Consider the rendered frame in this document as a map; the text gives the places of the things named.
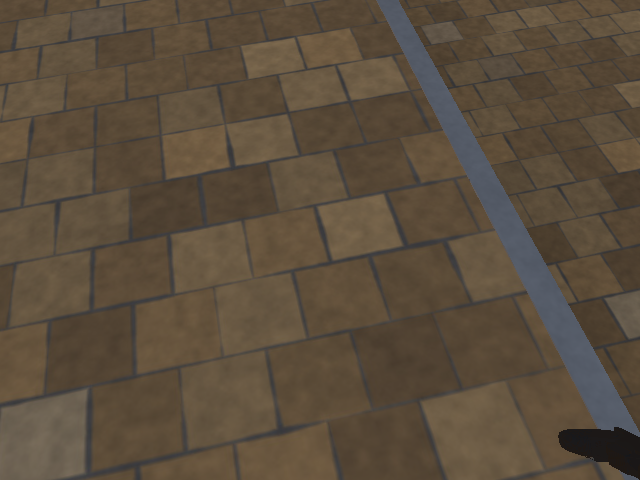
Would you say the right robot hand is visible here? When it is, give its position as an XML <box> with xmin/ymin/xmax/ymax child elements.
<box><xmin>558</xmin><ymin>427</ymin><xmax>640</xmax><ymax>480</ymax></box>

